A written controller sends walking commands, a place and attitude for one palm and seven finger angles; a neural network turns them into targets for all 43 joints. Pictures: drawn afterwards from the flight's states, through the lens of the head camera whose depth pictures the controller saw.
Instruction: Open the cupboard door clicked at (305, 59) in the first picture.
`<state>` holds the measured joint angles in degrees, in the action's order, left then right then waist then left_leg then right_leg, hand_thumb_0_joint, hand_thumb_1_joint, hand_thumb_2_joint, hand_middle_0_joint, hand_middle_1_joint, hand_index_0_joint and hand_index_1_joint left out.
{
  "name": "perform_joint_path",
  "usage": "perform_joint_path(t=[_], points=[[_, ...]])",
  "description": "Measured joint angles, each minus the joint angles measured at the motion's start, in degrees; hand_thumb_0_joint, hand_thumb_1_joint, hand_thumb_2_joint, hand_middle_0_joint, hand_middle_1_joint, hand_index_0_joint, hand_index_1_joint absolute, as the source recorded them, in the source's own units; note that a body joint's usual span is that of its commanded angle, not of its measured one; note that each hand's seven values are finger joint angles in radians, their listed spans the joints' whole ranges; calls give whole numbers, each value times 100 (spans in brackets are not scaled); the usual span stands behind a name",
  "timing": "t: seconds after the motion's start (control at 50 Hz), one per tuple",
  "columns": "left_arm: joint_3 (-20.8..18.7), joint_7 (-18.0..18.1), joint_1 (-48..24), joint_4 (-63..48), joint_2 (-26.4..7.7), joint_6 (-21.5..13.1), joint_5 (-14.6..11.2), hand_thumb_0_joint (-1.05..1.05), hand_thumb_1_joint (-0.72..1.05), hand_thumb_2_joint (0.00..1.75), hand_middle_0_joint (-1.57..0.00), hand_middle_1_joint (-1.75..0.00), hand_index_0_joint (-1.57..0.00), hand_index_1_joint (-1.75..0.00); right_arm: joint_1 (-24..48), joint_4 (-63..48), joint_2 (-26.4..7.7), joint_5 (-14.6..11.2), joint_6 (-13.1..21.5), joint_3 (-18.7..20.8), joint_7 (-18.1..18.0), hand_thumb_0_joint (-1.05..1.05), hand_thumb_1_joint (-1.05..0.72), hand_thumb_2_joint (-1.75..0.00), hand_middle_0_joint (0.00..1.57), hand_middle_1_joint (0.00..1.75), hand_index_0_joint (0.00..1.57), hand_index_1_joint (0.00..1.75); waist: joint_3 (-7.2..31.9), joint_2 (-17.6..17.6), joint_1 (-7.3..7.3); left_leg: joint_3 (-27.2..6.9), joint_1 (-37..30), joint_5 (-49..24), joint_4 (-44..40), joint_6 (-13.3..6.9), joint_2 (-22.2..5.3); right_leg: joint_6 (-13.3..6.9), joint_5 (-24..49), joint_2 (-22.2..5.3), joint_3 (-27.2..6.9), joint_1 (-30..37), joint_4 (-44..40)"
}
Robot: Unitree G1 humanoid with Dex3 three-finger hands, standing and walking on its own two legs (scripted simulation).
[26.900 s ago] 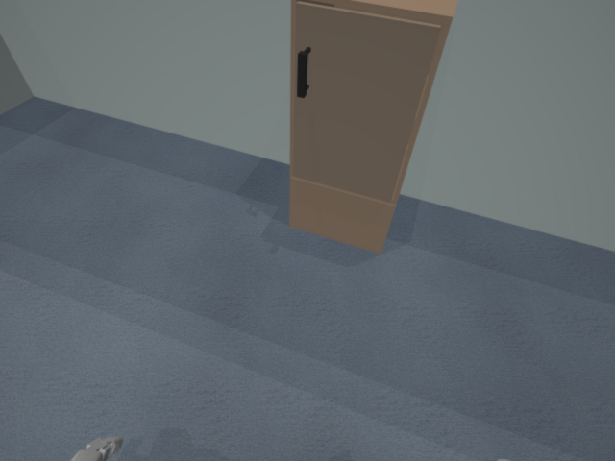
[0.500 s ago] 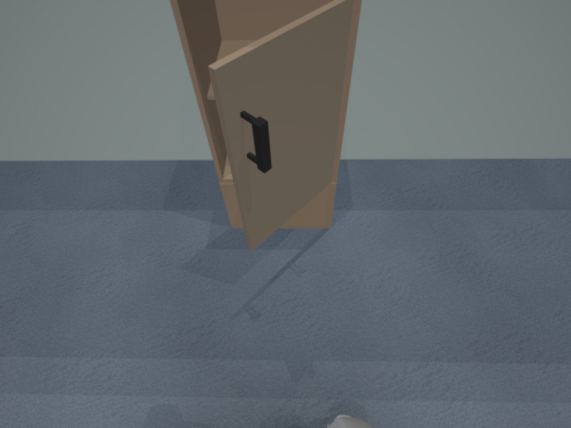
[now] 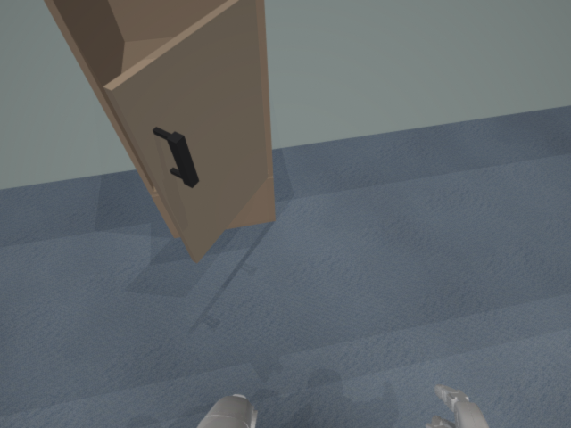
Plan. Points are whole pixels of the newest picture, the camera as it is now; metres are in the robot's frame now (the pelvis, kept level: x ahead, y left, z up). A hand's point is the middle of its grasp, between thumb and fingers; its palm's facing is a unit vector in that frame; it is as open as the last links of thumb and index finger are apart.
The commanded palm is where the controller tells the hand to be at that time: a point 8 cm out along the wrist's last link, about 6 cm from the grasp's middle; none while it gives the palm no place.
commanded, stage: walk to a spot facing it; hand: left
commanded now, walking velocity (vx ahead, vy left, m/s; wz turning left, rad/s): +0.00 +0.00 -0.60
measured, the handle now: (176, 157) +0.55 +0.28 -0.03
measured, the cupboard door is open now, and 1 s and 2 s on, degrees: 47 47 47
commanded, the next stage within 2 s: none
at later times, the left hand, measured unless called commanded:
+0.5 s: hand (169, 377) +0.19 +0.22 -0.17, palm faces -0.33 -0.92 -0.21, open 7.4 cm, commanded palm none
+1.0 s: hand (222, 358) +0.23 +0.14 -0.17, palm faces -0.55 -0.81 -0.19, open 7.4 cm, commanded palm none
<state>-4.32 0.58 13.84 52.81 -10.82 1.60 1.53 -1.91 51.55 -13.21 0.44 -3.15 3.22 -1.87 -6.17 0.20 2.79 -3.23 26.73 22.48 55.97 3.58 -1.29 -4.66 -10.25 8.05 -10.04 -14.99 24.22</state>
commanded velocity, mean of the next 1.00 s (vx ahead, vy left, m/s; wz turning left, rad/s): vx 0.07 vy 0.00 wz -0.60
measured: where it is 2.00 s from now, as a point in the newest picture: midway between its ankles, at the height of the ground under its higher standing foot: (389, 385)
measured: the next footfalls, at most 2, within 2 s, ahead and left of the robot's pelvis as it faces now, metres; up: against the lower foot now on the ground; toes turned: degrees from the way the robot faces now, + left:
left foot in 0.16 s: +0.05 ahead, +0.15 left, +0.00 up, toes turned -8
right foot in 0.62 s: +0.02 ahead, -0.09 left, +0.00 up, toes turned -28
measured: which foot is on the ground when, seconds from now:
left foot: up 0.00-0.14, down 0.16-0.62, up 0.64-1.00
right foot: down 0.00-0.16, up 0.18-0.60, down 0.62-1.00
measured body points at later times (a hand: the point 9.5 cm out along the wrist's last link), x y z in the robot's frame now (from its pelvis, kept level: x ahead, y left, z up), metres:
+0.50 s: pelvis +0.03 +0.05 +0.00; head +0.09 +0.06 +0.44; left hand +0.21 +0.27 -0.16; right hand -0.03 -0.20 -0.13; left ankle +0.01 +0.15 -0.74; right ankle -0.02 -0.10 -0.69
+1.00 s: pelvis +0.06 +0.02 -0.01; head +0.10 +0.01 +0.44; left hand +0.26 +0.18 -0.16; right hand -0.02 -0.23 -0.14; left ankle +0.13 +0.12 -0.73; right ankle -0.02 -0.07 -0.74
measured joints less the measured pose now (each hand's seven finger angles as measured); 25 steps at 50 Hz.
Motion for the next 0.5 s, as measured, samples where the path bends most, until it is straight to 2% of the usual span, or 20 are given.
perform_joint_path(t=[0.08,0.14,0.16,0.18,0.22,0.28,0.32,0.4,0.5], points=[[-30,7,28,-27,-122,43,24,0,91,90,-20,-30,-20,-30,-24,-85,112,-42,57,-46,16,1,-90,-90,20,29,19,30,20,127,21,30,-265,143,-768,-63,132,109,-65,58,-251,-81,116],[-65,18,46,-22,-237,95,-2,0,91,90,-20,-30,-20,-30,-148,-155,185,-72,166,-109,15,1,-90,-90,20,29,20,30,92,199,-35,30,-763,-311,-1998,-129,180,247,-211,136,-414,-227,380],[-70,12,73,-32,-253,117,-32,0,91,90,-20,-30,-20,-30,-249,-200,158,-58,229,-136,13,1,-90,-90,20,29,20,30,172,119,-81,-9,-967,-386,-2470,-283,91,292,-375,217,-368,-360,612],[-81,-4,-3,5,-319,142,-48,0,91,90,-20,-30,-20,-30,-308,-189,193,-31,270,-143,-7,1,-90,-90,20,29,20,30,146,188,-111,48,-975,-347,-2461,-411,130,368,-893,147,-244,-541,1072],[-113,-53,-136,5,-448,185,-27,0,91,90,-20,-30,-20,-30,-438,-176,261,39,250,-223,-25,1,-90,-90,21,29,20,30,37,310,-69,234,-1083,-386,-2437,-507,125,549,-1579,-46,164,-945,2249],[-158,-126,-262,-64,-566,166,7,0,91,90,-20,-30,-20,-30,-697,-168,309,96,243,-304,-48,1,-90,-90,21,30,20,30,-51,291,-59,436,-1324,-525,-2700,-511,-39,738,-1647,-332,629,-1427,3631],[-164,-167,-317,-116,-604,172,-5,0,91,90,-19,-30,-20,-30,-857,-148,311,99,246,-323,-51,1,-90,-90,21,30,20,30,-80,243,-72,584,-1457,-563,-2844,-509,-142,804,-1486,-542,777,-1583,4057],[-139,-225,-404,-130,-623,225,-11,0,91,90,-19,-30,-20,-29,-1129,-63,293,96,267,-311,-40,1,-90,-90,21,30,20,30,-66,176,-151,946,-1643,-499,-2938,-506,-307,858,-1210,-872,934,-1568,3927],[-48,-267,-639,-88,-530,275,-11,0,92,90,-19,-30,-20,-29,-1429,64,212,115,284,-243,-12,1,-90,-90,21,30,20,30,-59,102,-345,1381,-1761,-275,-2760,-439,-445,761,-1225,-1028,1206,-1121,2817]])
